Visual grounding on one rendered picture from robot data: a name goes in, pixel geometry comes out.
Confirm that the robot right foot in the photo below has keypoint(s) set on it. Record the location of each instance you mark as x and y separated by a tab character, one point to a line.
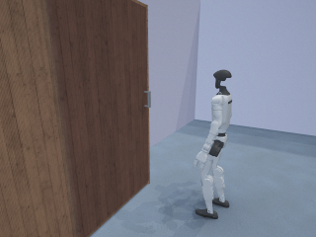
224	203

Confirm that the left robot hand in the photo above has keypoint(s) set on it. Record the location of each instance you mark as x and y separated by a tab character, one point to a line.
202	158

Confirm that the robot head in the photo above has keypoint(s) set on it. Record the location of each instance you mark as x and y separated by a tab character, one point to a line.
221	75

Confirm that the robot left forearm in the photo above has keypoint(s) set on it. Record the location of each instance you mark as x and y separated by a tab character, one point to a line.
211	137

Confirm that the wardrobe door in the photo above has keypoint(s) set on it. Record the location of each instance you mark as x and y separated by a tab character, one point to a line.
36	198
100	54

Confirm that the handle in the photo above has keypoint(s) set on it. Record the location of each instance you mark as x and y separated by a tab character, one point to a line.
148	99

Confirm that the left robot upper arm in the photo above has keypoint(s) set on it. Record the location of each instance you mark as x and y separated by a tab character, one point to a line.
217	103

